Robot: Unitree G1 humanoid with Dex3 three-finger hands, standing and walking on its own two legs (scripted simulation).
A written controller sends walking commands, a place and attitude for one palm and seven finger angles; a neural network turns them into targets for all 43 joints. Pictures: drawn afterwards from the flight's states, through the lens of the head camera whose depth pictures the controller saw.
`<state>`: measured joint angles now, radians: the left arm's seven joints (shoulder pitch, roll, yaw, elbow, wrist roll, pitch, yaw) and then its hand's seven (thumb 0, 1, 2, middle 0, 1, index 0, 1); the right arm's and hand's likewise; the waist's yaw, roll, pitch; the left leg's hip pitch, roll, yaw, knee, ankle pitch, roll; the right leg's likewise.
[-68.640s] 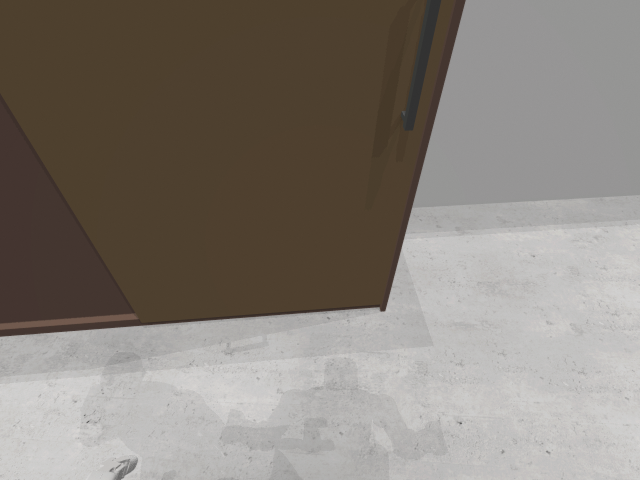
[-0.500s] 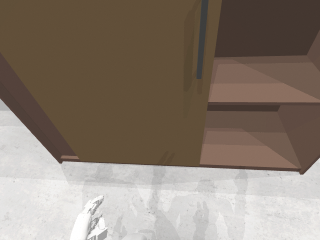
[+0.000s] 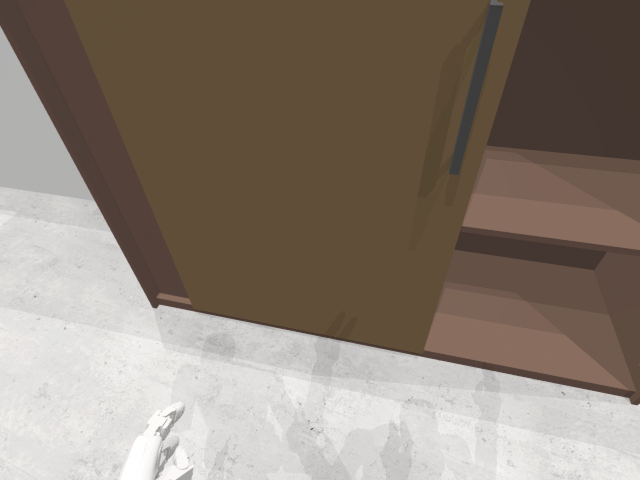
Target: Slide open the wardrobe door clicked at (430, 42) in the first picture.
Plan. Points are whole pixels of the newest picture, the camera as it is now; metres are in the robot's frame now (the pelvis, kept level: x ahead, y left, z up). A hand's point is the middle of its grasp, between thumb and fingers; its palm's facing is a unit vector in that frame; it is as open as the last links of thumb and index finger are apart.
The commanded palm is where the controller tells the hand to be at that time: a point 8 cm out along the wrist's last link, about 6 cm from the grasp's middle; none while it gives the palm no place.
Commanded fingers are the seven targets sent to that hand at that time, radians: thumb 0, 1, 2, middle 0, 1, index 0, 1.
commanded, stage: stop stepping back and stand still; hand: right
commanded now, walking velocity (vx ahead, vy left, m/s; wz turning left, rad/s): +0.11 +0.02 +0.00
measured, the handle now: (471, 96) +0.70 -0.20 +0.19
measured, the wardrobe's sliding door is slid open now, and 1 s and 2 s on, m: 0.65 0.65 0.65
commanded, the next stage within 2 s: let the arm hang, fingers relaxed in 1.64 s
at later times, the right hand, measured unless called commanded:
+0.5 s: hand out of the picture +0.22 -0.28 +0.17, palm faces +0.41 +0.80 -0.43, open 7.5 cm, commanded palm +0.15 -0.32 +0.19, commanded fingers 0.00 -0.90 -0.90 0.20 0.30 0.20 0.30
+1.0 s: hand out of the picture +0.17 -0.31 +0.17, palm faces +0.47 +0.76 -0.46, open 7.4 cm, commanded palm +0.10 -0.34 +0.19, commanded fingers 0.00 -0.90 -0.90 0.20 0.30 0.20 0.30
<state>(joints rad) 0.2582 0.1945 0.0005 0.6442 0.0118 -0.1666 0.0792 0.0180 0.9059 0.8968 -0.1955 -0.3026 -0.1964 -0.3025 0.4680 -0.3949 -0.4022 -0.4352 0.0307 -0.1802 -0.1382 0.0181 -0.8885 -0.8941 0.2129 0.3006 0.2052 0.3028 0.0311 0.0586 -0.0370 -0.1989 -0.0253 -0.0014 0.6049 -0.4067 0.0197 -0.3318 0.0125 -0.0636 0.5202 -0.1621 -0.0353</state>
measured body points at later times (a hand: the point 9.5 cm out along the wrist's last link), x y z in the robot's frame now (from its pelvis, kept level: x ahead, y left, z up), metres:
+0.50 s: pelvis +0.01 -0.02 +0.01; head +0.01 -0.03 +0.45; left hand +0.20 +0.21 -0.06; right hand +0.19 -0.32 +0.20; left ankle -0.03 +0.10 -0.73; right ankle +0.04 -0.13 -0.73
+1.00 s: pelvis -0.02 -0.03 +0.01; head -0.02 -0.04 +0.46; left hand +0.15 +0.18 -0.07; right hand +0.14 -0.34 +0.20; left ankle -0.03 +0.10 -0.73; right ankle +0.04 -0.13 -0.73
